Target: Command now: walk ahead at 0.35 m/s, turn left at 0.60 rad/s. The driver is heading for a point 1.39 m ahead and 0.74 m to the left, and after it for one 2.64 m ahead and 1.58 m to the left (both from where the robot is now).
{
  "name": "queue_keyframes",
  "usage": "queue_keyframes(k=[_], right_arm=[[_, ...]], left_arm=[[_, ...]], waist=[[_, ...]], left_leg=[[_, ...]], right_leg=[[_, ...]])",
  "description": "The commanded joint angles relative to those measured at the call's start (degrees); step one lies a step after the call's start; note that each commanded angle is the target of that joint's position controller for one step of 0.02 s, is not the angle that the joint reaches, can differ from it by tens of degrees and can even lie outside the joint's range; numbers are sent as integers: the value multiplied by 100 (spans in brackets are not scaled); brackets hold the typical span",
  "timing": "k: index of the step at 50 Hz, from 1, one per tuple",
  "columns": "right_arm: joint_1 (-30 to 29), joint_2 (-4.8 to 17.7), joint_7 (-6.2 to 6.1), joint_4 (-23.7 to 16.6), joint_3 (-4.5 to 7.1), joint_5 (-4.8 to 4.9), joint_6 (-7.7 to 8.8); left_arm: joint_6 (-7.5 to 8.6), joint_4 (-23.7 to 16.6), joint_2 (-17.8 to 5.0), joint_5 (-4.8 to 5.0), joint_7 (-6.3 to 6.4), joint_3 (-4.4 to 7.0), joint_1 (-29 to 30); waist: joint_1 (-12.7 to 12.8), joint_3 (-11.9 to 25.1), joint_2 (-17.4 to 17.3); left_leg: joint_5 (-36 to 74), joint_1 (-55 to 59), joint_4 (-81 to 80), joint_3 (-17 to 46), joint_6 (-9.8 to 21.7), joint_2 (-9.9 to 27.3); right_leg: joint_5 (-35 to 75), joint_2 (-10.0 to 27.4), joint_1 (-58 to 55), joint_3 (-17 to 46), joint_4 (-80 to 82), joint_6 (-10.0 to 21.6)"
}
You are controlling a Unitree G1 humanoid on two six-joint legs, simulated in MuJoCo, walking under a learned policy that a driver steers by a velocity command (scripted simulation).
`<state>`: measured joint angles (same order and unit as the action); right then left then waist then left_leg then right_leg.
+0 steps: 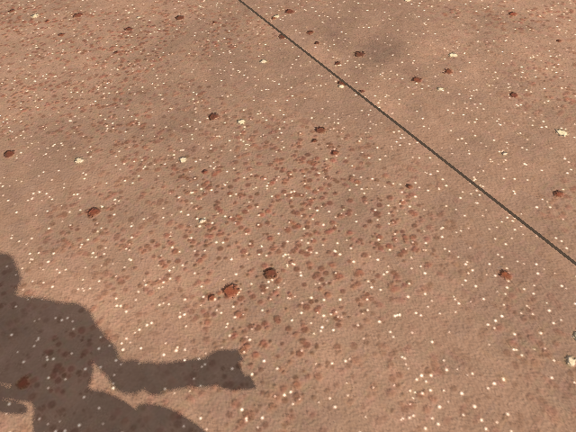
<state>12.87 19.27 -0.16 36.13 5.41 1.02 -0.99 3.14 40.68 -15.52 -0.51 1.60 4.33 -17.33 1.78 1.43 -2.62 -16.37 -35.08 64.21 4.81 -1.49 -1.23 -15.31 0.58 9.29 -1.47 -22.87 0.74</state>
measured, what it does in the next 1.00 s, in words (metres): walks ahead, turning left: left foot, then right foot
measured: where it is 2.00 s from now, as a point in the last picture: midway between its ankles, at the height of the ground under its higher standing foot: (132, 288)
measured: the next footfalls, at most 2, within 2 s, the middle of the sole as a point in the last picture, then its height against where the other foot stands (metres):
left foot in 0.30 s outside the picture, level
right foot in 0.78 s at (271, 404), level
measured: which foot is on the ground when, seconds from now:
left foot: up 0.00-0.28, down 0.30-0.78, up 0.80-1.00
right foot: down 0.00-0.30, up 0.32-0.76, down 0.78-1.00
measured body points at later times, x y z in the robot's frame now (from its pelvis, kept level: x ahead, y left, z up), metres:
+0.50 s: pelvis +0.20 +0.12 +0.00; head +0.23 +0.15 +0.45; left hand +0.27 +0.43 -0.10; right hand +0.37 -0.12 -0.10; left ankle +0.18 +0.19 -0.74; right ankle +0.28 -0.04 -0.66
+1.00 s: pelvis +0.49 +0.19 +0.00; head +0.52 +0.20 +0.45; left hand +0.42 +0.47 -0.11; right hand +0.76 +0.03 -0.11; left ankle +0.41 +0.31 -0.66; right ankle +0.56 +0.11 -0.74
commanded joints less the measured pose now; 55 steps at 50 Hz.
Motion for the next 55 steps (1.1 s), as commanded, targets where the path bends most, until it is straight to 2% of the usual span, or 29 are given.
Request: queue_keyframes(k=[1, 6, 11, 13, 14, 15, 16, 17, 18, 19, 20, 21, 22, 25, 29, 34, 37, 38, 39, 40, 41, 42, 43, 44, 45, 46, 49, 52, 55], right_arm=[[-678, 255, 57, -569, 50, 23, 159], [-1089, 60, 193, -685, -55, 23, 216], [-1232, 109, 333, -762, -78, 57, 211], [-668, 313, 334, -655, 49, 27, 195], [219, 606, 293, -374, 232, 33, 174], [1361, 1027, 202, -110, 434, 102, 132], [1310, 1840, 146, -186, 503, 135, 201], [1384, 1332, 186, -354, 338, 96, 339], [1201, 967, 208, -227, 207, 32, 434], [926, 821, 206, -226, 147, 19, 469], [512, 656, 190, -277, 84, 0, 456], [235, 548, 165, -345, 26, -74, 454], [93, 531, 138, -363, 15, -108, 461], [181, 607, 37, -181, 25, -56, 512], [563, 688, -64, 105, 54, 16, 477], [1034, 700, -121, 394, 73, 98, 411], [992, 721, -151, 442, 115, 70, 315], [899, 655, -136, 406, 95, 57, 297], [775, 467, -98, 306, 18, 6, 294], [1083, 119, -85, 191, -103, -129, 315], [1821, -79, -72, 148, -193, 98, 365], [1504, 539, -95, 269, -70, 192, 351], [801, 791, -92, 147, 2, 158, 324], [485, 718, -98, 65, 2, 74, 304], [360, 598, -75, 1, 12, 23, 305], [432, 438, -47, 5, -7, 45, 286], [407, 70, -35, 22, -97, 40, 232], [-15, -17, 11, -84, -174, -40, 284], [-586, -90, 132, -166, -256, -46, 410]], left_arm=[[145, -346, -819, -25, 34, 185, 34], [138, -179, -1098, 30, -26, 269, -112], [82, 5, -1331, 222, -113, 362, -178], [25, 39, -1457, 280, -118, 389, -33], [12, 55, -1322, 292, -109, 335, -86], [41, -46, -1072, 159, -88, 222, -183], [170, -555, -253, -106, -113, -60, -396], [354, -561, -759, 129, -129, 15, 145], [443, -689, -1084, 328, -161, 96, 572], [497, -661, -1011, 238, -138, 57, 598], [511, -596, -1002, 59, -111, 70, 579], [470, -550, -1005, 4, -127, 95, 481], [415, -515, -982, -10, -154, 97, 433], [281, -507, -793, -76, -170, 40, 605], [311, -750, -487, -40, -226, -98, 1634], [404, -936, -647, 73, -363, -58, 2284], [442, -876, -805, 78, -356, 35, 1938], [462, -766, -921, 61, -316, 116, 1438], [480, -665, -1103, 5, -274, 202, 679], [443, -618, -1483, -54, -226, 290, -216], [370, -410, -1531, -30, -296, 300, -436], [331, -538, -961, 58, -282, 182, -254], [286, -563, -728, 66, -235, 109, 85], [260, -543, -673, 11, -227, 70, 339], [263, -471, -603, -26, -217, 50, 466], [295, -413, -565, -62, -215, 33, 492], [394, -170, -582, 25, -253, 53, 410], [396, 16, -808, 65, -263, 116, 315], [321, 145, -944, 137, -246, 127, 235]], waist=[[182, -487, 998], [328, -595, 999], [275, -744, 948], [-182, -377, 939], [-624, 194, 687], [-1123, 846, 191], [-538, 1292, -1755], [-949, 1790, -916], [-924, 980, -612], [-708, 607, -284], [-470, 317, -67], [-252, 179, -183], [-152, 112, -259], [-97, -94, -51], [-433, -332, -134], [-613, -401, -209], [-402, -295, -433], [-135, -15, -454], [265, 658, -347], [414, 1680, 548], [71, 2315, 2388], [204, 1617, 1462], [309, 762, 876], [185, 246, 472], [50, -42, 500], [-68, -110, 684], [-163, -254, 741], [-124, -343, 578], [51, -437, 545]], left_leg=[[557, -1346, 36, -14, -158, 354], [915, -851, -1437, -300, -182, 537], [399, 24, -2449, -741, 255, 491], [250, 1110, -2915, -1091, 557, 92], [508, 2460, -3216, -1214, 758, -236], [462, 4275, -3223, -433, 1029, 64], [-1000, 5618, -4068, 3198, 2106, 1711], [-1738, 5660, -4962, 4380, 2293, 2061], [-1212, 5198, -4981, 3581, 2067, 1971], [-614, 4479, -4890, 2922, 1912, 1741], [20, 3759, -4867, 2357, 1774, 1502], [450, 3236, -4992, 2001, 1710, 1289], [771, 2944, -5120, 1861, 1730, 1202], [1741, 2476, -5236, 1344, 1763, 1009], [1750, 2181, -5132, 930, 1430, 632], [1366, 2676, -4743, 1516, 1284, 875], [2064, 3130, -4214, 1841, 1145, 1024], [2745, 3100, -3742, 1773, 1035, 835], [2793, 2710, -2690, 1573, 857, 520], [1152, 1529, -919, 1102, 593, -29], [-1900, -263, 699, 745, 282, -541], [-1499, -779, 1262, 833, 216, -42], [-943, -862, 1232, 536, 178, 153], [-573, -669, 1062, 378, 151, 354], [-349, -497, 801, 374, 154, 519], [-228, -198, 620, 350, 178, 630], [-157, -147, 43, 238, 172, 653], [525, -389, -940, 189, 125, 713], [1443, -75, -2107, -165, 144, 687]], right_leg=[[-655, 1391, -582, 1123, 1449, 809], [187, 1506, -668, 323, 1498, 823], [640, 1726, -709, -197, 1275, 693], [2684, 1680, -680, -576, 292, 536], [3722, 1410, -385, -975, -1003, 353], [2773, 1158, 871, -1080, -2779, 61], [-1749, 71, 3314, -617, -4940, -350], [-1739, -5, 3855, 642, -5590, -267], [-1143, 235, 4293, 608, -5588, -114], [-662, 469, 4053, 576, -5167, -19], [-324, 634, 3660, 596, -4683, -38], [-62, 723, 3262, 640, -4401, -49], [87, 709, 3055, 603, -4230, -101], [569, 549, 2981, 431, -3519, -342], [1968, 169, 2594, 339, -1636, -439], [2194, -60, 2168, 551, -585, -256], [1381, -92, 1729, 543, -467, -26], [1327, -168, 978, 388, -283, 126], [1429, 205, -369, 606, -386, 401], [1255, 1325, -2299, 1803, -717, 849], [-307, 2390, -3597, 4500, 129, 1567], [-1469, 2272, -3047, 4451, 455, 1326], [-1185, 2046, -2153, 3461, 583, 1093], [-374, 1820, -1325, 2776, 713, 1017], [166, 1628, -782, 2304, 852, 1005], [421, 1438, -421, 1927, 1016, 965], [961, 1353, -118, 1324, 1357, 1140], [1485, 1374, -288, 908, 1524, 1246], [1794, 1152, -276, 360, 1552, 1095]])
Keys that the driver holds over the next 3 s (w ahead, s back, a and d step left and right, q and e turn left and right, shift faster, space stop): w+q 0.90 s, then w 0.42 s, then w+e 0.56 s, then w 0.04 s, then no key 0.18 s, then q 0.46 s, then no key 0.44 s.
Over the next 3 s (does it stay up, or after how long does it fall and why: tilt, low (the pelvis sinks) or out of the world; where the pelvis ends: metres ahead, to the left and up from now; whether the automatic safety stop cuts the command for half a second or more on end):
stays up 1.13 0.58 -0.01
